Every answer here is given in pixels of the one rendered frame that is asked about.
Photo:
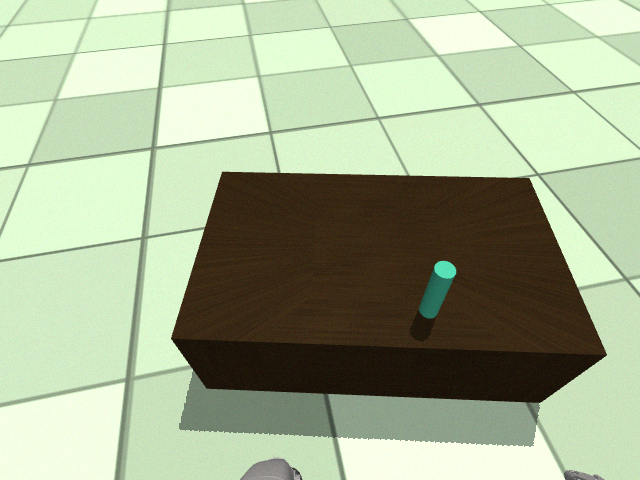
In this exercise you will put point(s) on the can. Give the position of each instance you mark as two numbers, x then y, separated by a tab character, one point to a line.
437	288

